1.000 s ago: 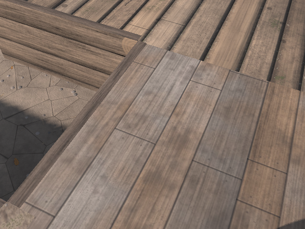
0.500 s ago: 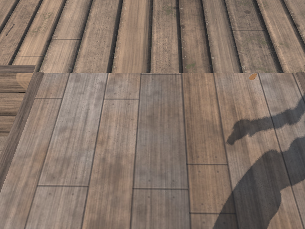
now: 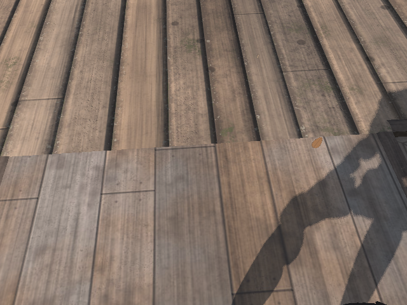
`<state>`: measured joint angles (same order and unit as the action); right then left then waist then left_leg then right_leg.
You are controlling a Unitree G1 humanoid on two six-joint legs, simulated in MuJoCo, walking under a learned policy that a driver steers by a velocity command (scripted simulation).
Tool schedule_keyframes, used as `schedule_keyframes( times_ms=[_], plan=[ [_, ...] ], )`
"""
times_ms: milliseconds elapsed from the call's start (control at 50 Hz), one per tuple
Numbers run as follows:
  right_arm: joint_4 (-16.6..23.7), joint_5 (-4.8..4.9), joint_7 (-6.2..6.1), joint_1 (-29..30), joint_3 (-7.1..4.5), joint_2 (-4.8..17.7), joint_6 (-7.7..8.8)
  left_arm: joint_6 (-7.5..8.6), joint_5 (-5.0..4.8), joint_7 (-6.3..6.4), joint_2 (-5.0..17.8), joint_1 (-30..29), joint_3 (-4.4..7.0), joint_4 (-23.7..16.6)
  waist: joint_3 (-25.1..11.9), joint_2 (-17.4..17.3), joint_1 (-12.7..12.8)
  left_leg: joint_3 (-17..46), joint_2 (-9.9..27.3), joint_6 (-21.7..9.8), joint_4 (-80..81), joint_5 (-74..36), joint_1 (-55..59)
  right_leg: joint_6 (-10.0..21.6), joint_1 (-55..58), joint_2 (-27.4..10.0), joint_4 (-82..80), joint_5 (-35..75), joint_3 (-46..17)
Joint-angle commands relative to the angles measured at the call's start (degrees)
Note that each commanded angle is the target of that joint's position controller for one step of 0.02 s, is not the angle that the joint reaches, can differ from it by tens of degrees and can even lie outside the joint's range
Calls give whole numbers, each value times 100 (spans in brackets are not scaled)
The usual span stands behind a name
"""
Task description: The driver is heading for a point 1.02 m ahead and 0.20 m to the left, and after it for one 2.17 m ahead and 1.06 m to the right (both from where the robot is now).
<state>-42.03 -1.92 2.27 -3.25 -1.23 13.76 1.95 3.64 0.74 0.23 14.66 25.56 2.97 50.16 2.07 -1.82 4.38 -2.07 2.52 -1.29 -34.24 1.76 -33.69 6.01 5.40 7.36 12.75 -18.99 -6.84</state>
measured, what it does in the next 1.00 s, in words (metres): walks ahead: left foot, then right foot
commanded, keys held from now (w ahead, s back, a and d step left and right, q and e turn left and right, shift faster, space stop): w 0.30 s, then no key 0.38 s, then q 0.32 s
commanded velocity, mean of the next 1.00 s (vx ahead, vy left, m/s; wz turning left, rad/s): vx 0.26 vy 0.00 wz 0.04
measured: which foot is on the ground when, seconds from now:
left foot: up 0.00-0.04, down 0.06-0.56, up 0.58-0.98, down 1.00-1.00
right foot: down 0.00-0.08, up 0.10-0.52, down 0.54-1.00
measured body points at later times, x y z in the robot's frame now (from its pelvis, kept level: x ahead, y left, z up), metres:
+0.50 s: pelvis +0.26 +0.02 +0.01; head +0.30 +0.02 +0.45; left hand +0.44 +0.24 -0.11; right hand +0.23 -0.23 -0.14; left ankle +0.17 +0.10 -0.73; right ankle +0.41 -0.09 -0.71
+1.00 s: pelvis +0.33 +0.01 -0.01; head +0.33 +0.03 +0.44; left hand +0.39 +0.29 -0.15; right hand +0.41 -0.24 -0.14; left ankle +0.31 +0.10 -0.74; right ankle +0.41 -0.07 -0.73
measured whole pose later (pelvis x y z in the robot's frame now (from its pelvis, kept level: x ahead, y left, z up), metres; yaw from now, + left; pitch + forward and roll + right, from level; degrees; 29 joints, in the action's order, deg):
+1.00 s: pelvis +0.33 +0.01 -0.01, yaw +7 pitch -1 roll -2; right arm -53.9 -1.4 -0.6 -14.8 -2.2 12.4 -2.3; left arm -1.5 0.9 3.1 14.5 9.9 2.9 52.7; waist 1.1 0.5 -1.0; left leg -2.3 0.2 -3.8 -34.9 21.5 -14.8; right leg 3.3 -19.8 -1.3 29.7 -9.2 11.4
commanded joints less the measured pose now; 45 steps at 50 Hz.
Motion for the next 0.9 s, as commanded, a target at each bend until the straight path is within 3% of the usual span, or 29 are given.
schedule_keyframes(
  times_ms=[20, 40, 60, 80, 100, 120, 140, 160, 200, 240, 300, 340, 380, 460, 520, 540, 560, 580, 600, 620, 640, 660, 680, 720, 800, 840, 900],
  plan=[
    [300, 38, -77, -157, -201, 676, 150, 71, 47, 69, 1003, -22, 203, -174, -56, 634, -418, -112, -371, -310, 351, 570, 1009, 307, -147, -1689, 797, 5342, -486],
    [51, 42, -151, -933, -261, 776, 185, 65, 65, 50, 1039, -81, 203, -147, -472, 507, -767, -207, -543, -438, 633, 602, 1913, 221, -202, -1496, 1734, 5775, -310],
    [-148, -35, -234, -1813, -332, 971, 240, 80, 43, 31, 946, -96, 165, -183, -1030, 305, -1160, 285, -28, -648, 740, 653, 3253, 139, -920, -1269, 2999, 4838, -149],
    [-160, -184, -291, -2441, -492, 1629, 258, 92, -154, -12, 411, 471, 45, -352, -1938, -831, -1035, 2755, 1629, -1303, 866, 1389, 4952, -134, -2591, -486, 5158, 2193, 262],
    [-270, -24, -210, -2307, -479, 1454, 180, 82, -80, 1, 627, 535, 83, -266, -2001, -1103, -916, 4557, 2129, -1605, 1747, 1426, 4945, -130, -3570, 51, 6097, -981, 160],
    [-186, 86, -179, -1704, -403, 1127, 147, 52, 45, 1, 752, 119, 112, -301, -967, -375, -686, 3826, 1930, -1529, 1849, 1904, 4058, -91, -3954, -363, 6326, -572, -46],
    [-133, 102, -155, -1303, -317, 768, 161, 61, 74, -49, 693, -260, 74, -354, -455, 53, -623, 3047, 1685, -1415, 2002, 1784, 3326, -92, -3928, -609, 6043, -179, 9],
    [-180, 72, -158, -1165, -258, 602, 185, 37, 76, -91, 595, -427, 56, -391, -142, 32, -503, 2451, 1383, -1234, 2193, 1429, 2833, -93, -3818, -809, 5692, -17, 104],
    [-340, 90, -174, -1209, -209, 511, 267, -92, 172, -160, 487, -307, 18, -326, -56, -242, -309, 1750, 1021, -1055, 2407, 676, 2345, -210, -3439, -979, 5303, 148, 252],
    [-495, 137, -147, -1435, -235, 604, 365, -151, 183, -199, 420, -356, -7, -321, -82, -229, -270, 1427, 941, -1125, 2542, 48, 2339, -307, -3522, -1056, 5115, 333, 404],
    [-681, 165, -137, -1701, -256, 675, 391, -172, 173, -224, 383, -1091, -47, -535, 128, -150, -379, 1075, 837, -1159, 2821, -172, 2534, -476, -4135, -1286, 4479, 912, 612],
    [-788, 169, -138, -1797, -217, 601, 376, -155, 149, -213, 271, -1483, -99, -636, 241, -105, -420, 643, 656, -1060, 2641, -1650, 2584, -584, -4095, -1251, 3743, 1227, 806],
    [-897, 169, -143, -1902, -197, 607, 369, -123, 103, -195, 83, -1720, -182, -664, 107, -189, -483, 211, 486, -882, 2312, -3011, 2579, -603, -3594, -1067, 2998, 1580, 1024],
    [-1118, 143, -203, -2144, -166, 619, 298, -81, 69, -103, 136, -1932, -196, -606, -117, -376, -625, 223, 580, -722, 1804, -3393, 3106, -473, -3118, -792, 2255, 1889, 1054],
    [-1173, 154, -284, -1929, -176, 659, 239, 6, 130, -9, 318, -1300, -123, -318, -240, -304, -305, 435, 669, -574, 965, -3407, 3357, -217, -2378, -642, 1490, 1728, 927],
    [-1196, 198, -295, -1912, -171, 657, 226, 98, 189, 25, 399, -824, -92, -124, -435, -40, -87, 331, 465, -437, 267, -2965, 3230, -127, -1671, -734, 913, 2594, 867],
    [-1066, 230, -320, -2052, -118, 524, 255, 175, 270, 67, 756, -260, -24, 1, -1048, 423, -9, 189, 225, -269, -709, -1283, 2526, 49, -425, -1701, 1346, 5131, 97],
    [-1227, 441, -323, -3097, 27, -132, 186, 103, 200, 65, 982, -133, 42, 44, -2029, 1558, -350, 30, -516, -123, -2302, 2951, 1505, 1168, 935, -3204, 1729, 7456, -1323],
    [-1416, 334, -379, -2911, -94, 385, 27, 25, -83, 21, 673, -243, -11, -9, -2190, 974, -191, 464, -605, -99, -2736, 3639, 1358, 1424, 514, -3131, 1458, 6808, -1554],
    [-1332, 199, -372, -2431, -138, 464, -47, -5, -115, 26, 491, -674, -72, -43, -1443, 719, -302, 582, -455, -68, -2848, 3460, 1191, 1280, -202, -2845, 1062, 5757, -1165],
    [-1296, 101, -355, -2083, -124, 361, -86, -31, -60, 61, 271, -1087, -151, -74, -891, 583, -418, 588, -326, -36, -2634, 3157, 1152, 1051, -818, -2580, 749, 4860, -907],
    [-1301, 65, -334, -1919, -114, 279, -139, -41, -35, 111, 151, -1305, -204, -59, -542, 621, -538, 610, -193, 32, -2291, 2865, 1339, 847, -1362, -2350, 495, 4496, -563],
    [-1364, 36, -316, -2002, -91, 188, -208, -55, -27, 152, 143, -1407, -217, -7, -473, 746, -678, 544, -146, 99, -1952, 2633, 1726, 676, -1779, -2134, 348, 4128, -282],
    [-1563, 70, -333, -2214, -52, 54, -318, -54, 42, 162, 214, -1454, -205, 44, -595, 724, -751, 374, -250, 167, -1516, 2512, 2126, 556, -1984, -1984, 285, 3596, 82],
    [-1357, 77, -377, -1627, -122, 258, -423, -183, 27, 204, 623, -1410, -29, 54, -556, 838, -578, 149, -228, 104, -1306, 2311, 1816, 632, -2068, -2116, 124, 1626, 80],
    [-1233, 66, -352, -1421, -145, 287, -444, -295, 38, 240, 669, -1411, 33, 40, -440, 836, -520, 70, -176, 47, -1388, 2343, 1635, 686, -2212, -2223, 10, 732, 47],
    [-1106, 66, -318, -1339, -153, 216, -444, -410, 53, 296, 679, -1439, 93, 34, -368, 735, -492, -47, -152, -46, -1233, 2405, 1586, 719, -2281, -2371, 57, 387, 99]
  ],
)
Velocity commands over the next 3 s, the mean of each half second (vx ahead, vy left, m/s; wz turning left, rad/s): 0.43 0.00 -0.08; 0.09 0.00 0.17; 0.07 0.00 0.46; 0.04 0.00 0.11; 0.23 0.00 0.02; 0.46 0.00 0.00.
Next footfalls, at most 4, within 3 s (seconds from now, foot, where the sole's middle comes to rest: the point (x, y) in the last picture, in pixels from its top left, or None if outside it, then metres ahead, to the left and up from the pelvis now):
0.06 left None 0.21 0.10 -0.77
0.54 right None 0.45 -0.08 -0.77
1.00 left None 0.35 0.11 -0.77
1.48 right None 0.41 -0.07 -0.77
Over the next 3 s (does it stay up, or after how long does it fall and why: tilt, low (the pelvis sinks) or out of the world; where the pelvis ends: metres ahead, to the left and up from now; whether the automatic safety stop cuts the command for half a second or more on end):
stays up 0.69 0.15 0.00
